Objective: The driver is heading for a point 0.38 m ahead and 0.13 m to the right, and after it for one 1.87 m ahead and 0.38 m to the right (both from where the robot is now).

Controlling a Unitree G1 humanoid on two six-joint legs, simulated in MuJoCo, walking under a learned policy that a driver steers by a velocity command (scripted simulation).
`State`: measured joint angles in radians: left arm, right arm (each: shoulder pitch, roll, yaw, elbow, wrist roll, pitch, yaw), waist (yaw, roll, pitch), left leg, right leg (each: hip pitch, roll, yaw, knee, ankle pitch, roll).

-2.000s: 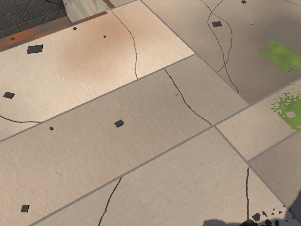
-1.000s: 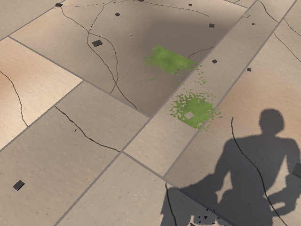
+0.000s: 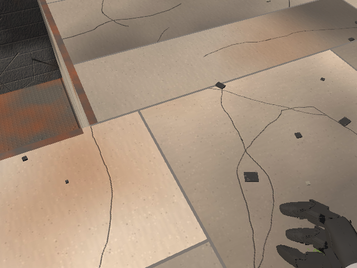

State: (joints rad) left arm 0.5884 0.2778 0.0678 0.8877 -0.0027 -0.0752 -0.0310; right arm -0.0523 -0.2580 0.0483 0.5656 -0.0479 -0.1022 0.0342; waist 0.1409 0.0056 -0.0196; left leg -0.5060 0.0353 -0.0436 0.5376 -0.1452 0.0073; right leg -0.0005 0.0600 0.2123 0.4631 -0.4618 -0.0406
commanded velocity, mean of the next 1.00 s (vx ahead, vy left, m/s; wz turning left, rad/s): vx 0.45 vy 0.00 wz -0.38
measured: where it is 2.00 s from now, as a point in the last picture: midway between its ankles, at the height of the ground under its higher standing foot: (218, 238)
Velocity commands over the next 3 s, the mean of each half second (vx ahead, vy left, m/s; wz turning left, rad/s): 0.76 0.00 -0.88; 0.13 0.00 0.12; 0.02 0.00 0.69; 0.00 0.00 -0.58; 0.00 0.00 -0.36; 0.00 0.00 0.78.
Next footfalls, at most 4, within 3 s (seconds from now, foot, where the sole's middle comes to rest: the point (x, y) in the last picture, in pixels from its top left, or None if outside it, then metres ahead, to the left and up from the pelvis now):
0.40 right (239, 261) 0.54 -0.12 -0.76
0.96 left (199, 236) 0.61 0.03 -0.76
1.50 right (247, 229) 0.66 -0.15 -0.76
1.92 left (197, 220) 0.67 0.05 -0.76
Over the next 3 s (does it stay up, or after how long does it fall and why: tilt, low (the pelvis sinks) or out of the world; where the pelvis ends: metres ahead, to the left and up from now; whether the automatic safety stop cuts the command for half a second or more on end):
stays up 0.61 0.00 0.02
